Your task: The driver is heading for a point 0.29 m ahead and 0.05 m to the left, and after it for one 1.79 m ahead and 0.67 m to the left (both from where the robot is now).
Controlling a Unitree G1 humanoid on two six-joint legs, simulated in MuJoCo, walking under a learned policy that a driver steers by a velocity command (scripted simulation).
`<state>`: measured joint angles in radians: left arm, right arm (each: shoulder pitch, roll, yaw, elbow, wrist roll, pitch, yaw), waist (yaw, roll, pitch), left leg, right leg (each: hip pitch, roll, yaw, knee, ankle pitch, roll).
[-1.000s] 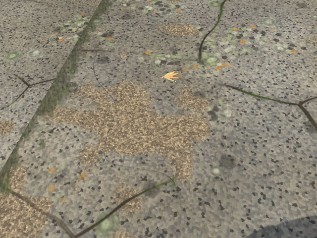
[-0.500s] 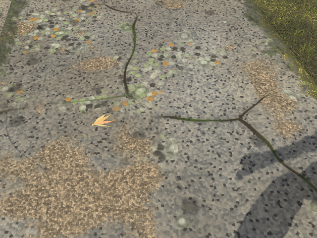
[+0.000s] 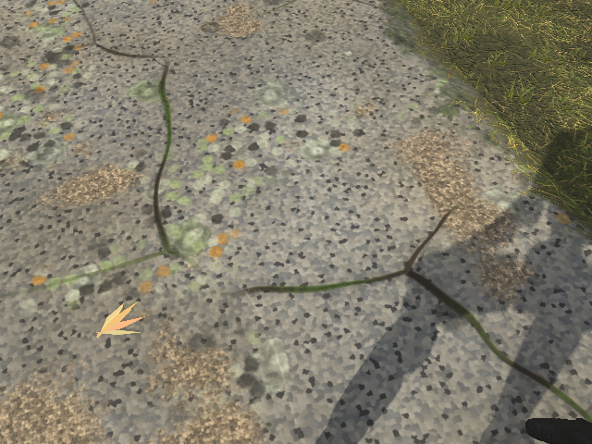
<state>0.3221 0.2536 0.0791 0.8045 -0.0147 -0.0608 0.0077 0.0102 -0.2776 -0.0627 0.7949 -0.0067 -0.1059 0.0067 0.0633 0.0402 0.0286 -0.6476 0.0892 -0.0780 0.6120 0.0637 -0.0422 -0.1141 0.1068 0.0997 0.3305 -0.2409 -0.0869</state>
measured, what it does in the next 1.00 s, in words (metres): walks ahead, turning left: left foot, then right foot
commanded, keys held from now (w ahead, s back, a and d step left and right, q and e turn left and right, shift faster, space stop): no key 0.08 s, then q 0.32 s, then w+q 0.60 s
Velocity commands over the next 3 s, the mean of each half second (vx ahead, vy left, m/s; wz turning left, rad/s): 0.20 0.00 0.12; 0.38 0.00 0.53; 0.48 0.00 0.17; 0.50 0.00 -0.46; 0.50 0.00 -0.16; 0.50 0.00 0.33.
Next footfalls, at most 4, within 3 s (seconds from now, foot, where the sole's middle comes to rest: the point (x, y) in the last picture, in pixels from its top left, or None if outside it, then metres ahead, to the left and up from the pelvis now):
0.12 left None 0.27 0.14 -0.78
0.54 right None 0.25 -0.09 -0.78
1.02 left None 0.39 0.27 -0.78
1.56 right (240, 311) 0.79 0.26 -0.78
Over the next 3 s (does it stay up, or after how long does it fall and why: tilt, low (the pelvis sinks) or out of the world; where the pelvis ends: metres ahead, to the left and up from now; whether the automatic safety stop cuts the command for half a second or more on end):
stays up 1.35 0.45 -0.02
